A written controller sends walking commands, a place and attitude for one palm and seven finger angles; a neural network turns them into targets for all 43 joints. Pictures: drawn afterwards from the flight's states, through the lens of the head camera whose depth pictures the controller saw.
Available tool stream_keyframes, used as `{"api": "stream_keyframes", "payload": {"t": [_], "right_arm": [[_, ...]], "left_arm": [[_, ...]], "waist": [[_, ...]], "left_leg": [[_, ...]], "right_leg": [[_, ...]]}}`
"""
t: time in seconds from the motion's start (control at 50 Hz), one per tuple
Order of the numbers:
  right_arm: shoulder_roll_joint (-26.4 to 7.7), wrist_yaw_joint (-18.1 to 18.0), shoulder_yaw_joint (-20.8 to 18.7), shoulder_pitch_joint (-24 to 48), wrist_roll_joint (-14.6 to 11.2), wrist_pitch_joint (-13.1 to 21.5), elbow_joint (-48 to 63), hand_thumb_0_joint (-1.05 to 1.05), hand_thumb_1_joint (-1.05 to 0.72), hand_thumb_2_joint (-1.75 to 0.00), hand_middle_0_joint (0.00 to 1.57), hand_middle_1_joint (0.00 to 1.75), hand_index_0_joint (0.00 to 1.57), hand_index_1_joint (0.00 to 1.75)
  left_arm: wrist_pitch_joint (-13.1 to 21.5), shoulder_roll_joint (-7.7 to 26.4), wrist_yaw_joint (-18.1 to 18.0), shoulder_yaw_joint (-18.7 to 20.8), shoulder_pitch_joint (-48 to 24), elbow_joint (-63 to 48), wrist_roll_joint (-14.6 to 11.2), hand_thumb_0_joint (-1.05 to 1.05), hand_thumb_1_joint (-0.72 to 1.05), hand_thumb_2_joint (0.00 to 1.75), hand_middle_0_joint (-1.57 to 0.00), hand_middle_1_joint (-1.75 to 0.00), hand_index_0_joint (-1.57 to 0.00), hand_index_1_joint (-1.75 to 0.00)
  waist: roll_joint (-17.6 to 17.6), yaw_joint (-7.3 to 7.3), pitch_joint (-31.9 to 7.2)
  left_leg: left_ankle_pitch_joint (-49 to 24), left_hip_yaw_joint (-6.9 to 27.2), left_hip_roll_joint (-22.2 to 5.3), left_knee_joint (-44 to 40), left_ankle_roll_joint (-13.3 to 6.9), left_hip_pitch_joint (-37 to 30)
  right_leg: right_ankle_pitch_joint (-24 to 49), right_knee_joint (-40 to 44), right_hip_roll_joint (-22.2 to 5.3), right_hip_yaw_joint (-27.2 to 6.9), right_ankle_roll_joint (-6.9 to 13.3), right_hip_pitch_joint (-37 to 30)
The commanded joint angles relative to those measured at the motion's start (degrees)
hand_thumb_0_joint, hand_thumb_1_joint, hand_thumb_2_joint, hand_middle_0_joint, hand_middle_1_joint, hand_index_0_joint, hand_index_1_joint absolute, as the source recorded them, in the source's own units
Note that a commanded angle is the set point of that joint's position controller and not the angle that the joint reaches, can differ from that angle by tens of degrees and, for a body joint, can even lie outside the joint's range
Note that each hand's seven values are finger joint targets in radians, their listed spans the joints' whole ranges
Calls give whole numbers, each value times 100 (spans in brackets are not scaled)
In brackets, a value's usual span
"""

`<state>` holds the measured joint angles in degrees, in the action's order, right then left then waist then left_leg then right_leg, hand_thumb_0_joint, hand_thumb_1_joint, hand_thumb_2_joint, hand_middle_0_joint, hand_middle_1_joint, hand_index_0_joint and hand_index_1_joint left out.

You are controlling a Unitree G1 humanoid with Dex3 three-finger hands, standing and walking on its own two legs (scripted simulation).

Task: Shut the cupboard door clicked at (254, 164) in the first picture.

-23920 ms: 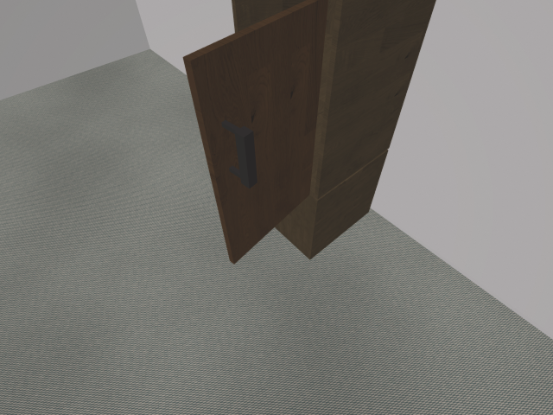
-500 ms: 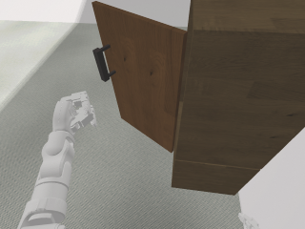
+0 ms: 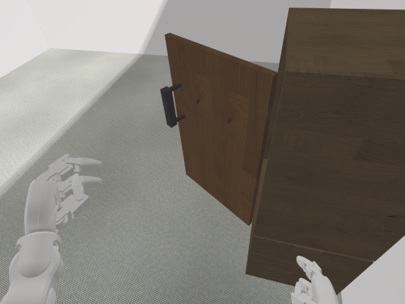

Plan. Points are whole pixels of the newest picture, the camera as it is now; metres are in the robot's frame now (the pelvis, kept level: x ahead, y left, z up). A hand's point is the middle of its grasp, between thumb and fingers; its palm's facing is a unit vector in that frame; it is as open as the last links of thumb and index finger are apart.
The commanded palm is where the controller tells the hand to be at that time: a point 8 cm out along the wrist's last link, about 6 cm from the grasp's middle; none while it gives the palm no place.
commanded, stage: draw the hand back to the body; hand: left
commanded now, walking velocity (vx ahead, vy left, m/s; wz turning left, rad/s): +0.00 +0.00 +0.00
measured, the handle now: (174, 104) +0.66 +0.17 +0.05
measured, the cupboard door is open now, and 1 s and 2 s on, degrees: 58 58 58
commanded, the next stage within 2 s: step back with the hand held close in 0.60 s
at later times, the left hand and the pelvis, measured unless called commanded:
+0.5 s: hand (40, 226) +0.18 +0.27 +0.15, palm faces +0.49 -0.79 -0.37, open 7.3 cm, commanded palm +0.13 +0.30 +0.17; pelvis -0.02 +0.00 +0.00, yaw -1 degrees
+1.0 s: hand (40, 225) +0.18 +0.27 +0.15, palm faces +0.41 -0.78 -0.48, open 7.4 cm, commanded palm +0.12 +0.31 +0.17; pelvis -0.03 +0.02 -0.01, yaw -1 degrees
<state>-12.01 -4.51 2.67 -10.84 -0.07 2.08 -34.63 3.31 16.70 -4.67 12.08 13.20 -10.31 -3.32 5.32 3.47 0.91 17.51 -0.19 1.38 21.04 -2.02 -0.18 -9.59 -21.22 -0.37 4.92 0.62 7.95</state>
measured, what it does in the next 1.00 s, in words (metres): stands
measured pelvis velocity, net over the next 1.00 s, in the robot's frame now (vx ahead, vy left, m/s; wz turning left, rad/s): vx -0.03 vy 0.02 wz -0.02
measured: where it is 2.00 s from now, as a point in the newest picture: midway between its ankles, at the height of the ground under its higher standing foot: outside the picture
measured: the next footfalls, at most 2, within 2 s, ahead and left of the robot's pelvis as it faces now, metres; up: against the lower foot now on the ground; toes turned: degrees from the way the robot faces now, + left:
none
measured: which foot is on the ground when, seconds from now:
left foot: down 0.00-1.00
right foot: down 0.00-1.00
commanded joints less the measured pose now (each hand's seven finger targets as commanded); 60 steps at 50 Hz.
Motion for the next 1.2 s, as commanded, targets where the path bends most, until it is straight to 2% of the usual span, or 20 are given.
{"api": "stream_keyframes", "payload": {"t": [0.0,0.12,0.16,0.2,0.24,0.28,0.36,0.42,0.58,0.7,0.72,0.74,0.78,0.82,0.86,0.92,0.96,0.98,1.08,1.18], "right_arm": [[-618,-8,-293,633,25,324,866,0,-90,-90,20,30,20,30],[-608,12,-368,644,31,443,822,0,-90,-90,20,30,20,30],[-620,13,-387,648,19,482,798,0,-90,-90,20,30,20,30],[-600,9,-403,634,16,543,792,0,-90,-90,20,30,20,30],[-617,-3,-401,601,14,585,717,0,-90,-90,20,30,20,30],[-659,-22,-407,615,5,626,682,0,-90,-90,20,30,20,30],[-689,-71,-429,631,2,683,634,0,-90,-90,20,30,20,30],[-641,-69,-411,661,13,745,646,0,-90,-90,20,30,20,30],[-576,-52,-375,663,17,769,643,0,-90,-90,20,30,20,30],[-607,-24,-415,623,25,759,656,0,-90,-90,20,30,20,30],[-833,-3,-485,514,-43,619,904,0,-90,-90,20,30,20,30],[-741,5,-509,402,-26,538,800,0,-90,-90,20,30,20,30],[-729,60,-540,392,-31,451,813,0,-90,-90,20,30,20,30],[-746,81,-577,323,-56,379,844,0,-90,-90,20,30,20,30],[-775,39,-583,357,-69,320,893,0,-90,-90,20,30,20,30],[-861,-49,-598,423,-51,232,1045,0,-90,-90,20,30,20,30],[-886,-100,-634,481,-31,194,1108,0,-90,-90,20,30,20,30],[-848,-105,-638,412,-36,169,1143,0,-90,-90,20,30,20,30],[-892,-92,-667,336,-37,117,1225,0,-90,-90,20,30,20,30],[-883,-96,-635,339,-36,117,1290,0,-90,-90,20,30,20,30]], "left_arm": [[389,1152,-98,819,-529,-1671,-15,0,90,90,-47,-60,-47,-60],[475,1367,-166,1329,349,-2100,-34,0,90,90,-31,-42,-31,-42],[491,1448,-180,1519,738,-2055,-53,0,90,90,-25,-36,-25,-36],[568,1508,-213,1651,842,-2336,-47,0,90,90,-20,-30,-20,-30],[558,1225,-210,1353,700,-2149,-8,0,90,90,-20,-30,-20,-30],[562,1179,-224,1242,485,-2000,-5,0,90,90,-20,-30,-20,-30],[606,1315,-278,1343,358,-1944,10,0,90,90,-20,-30,-20,-30],[664,1359,-309,1381,328,-2200,42,0,90,90,-20,-30,-20,-30],[640,1290,-260,1434,563,-2010,11,0,90,90,-20,-30,-20,-30],[672,1324,-242,1471,624,-2079,11,0,90,90,-20,-30,-20,-30],[895,1943,-321,2108,97,-2360,13,0,90,90,-20,-30,-20,-30],[906,1534,-300,1819,760,-1914,21,0,90,90,-20,-30,-20,-30],[995,1419,-309,1676,1011,-2083,57,0,90,90,-20,-30,-20,-30],[1025,1455,-385,1712,1304,-2225,43,0,90,90,-20,-30,-20,-30],[1052,1573,-456,1846,1513,-2431,24,0,90,90,-20,-30,-20,-30],[1055,1702,-528,1986,1566,-2733,14,0,90,90,-20,-30,-20,-30],[1035,1840,-515,2112,1419,-2882,30,0,90,90,-20,-30,-20,-30],[1008,1741,-508,2053,1478,-2783,22,0,90,90,-20,-30,-20,-30],[997,1624,-500,1991,1435,-2785,57,0,90,90,-20,-30,-20,-30],[1061,1664,-521,2092,1413,-2806,140,0,90,90,-20,-30,-20,-30]], "waist": [[-117,-39,-800],[-108,37,-688],[-213,68,-482],[21,72,-505],[-116,-17,-200],[-264,-60,42],[-307,-29,-84],[-20,18,-330],[-100,37,17],[-137,40,-243],[-293,-242,-19],[-726,-272,-205],[-890,-323,-506],[-787,-354,-842],[-516,-376,-1006],[40,-331,-1077],[122,-286,-1147],[-22,-300,-1085],[-121,-353,-872],[-127,-370,-630]], "left_leg": [[-2504,94,-235,-273,297,806],[-2316,80,-253,-271,297,926],[-2112,85,-268,-295,280,1059],[-2079,82,-273,-301,309,1048],[-1809,74,-277,-353,281,1083],[-1303,91,-278,-435,212,1133],[-938,100,-247,-460,139,1123],[-995,102,-216,-459,165,1116],[-1095,74,-251,-479,188,1228],[-1296,56,-253,-424,188,1135],[-634,187,-363,-63,53,1711],[-475,223,-305,281,23,1626],[-345,279,-249,826,56,1639],[-279,346,-283,947,80,1639],[-737,399,-396,698,113,1554],[-2209,660,-746,248,236,1776],[-2975,689,-862,287,292,1926],[-3135,657,-892,361,313,1979],[-1714,704,-896,349,207,2769],[-56,857,-980,73,-120,3697]], "right_leg": [[1336,-34,-93,-250,99,-1193],[1127,-31,-101,-257,70,-1139],[964,15,-97,-268,75,-1071],[899,-13,-106,-262,73,-1062],[656,45,-96,-254,62,-787],[258,138,-110,-275,60,-608],[-25,174,-118,-308,69,-649],[53,106,-121,-311,86,-852],[168,151,-103,-347,92,-798],[354,112,-107,-350,87,-899],[496,271,-435,-1078,186,-461],[423,374,-736,-1267,287,-282],[381,392,-1151,-1582,504,-67],[549,211,-1356,-1611,608,-14],[905,-184,-1223,-1347,507,48],[1642,-1175,-614,-748,163,-66],[1888,-1466,-459,-644,61,-188],[1898,-1516,-467,-672,69,-170],[1626,-1671,-523,-900,107,-262],[1186,-1867,-411,-934,9,-465]]}}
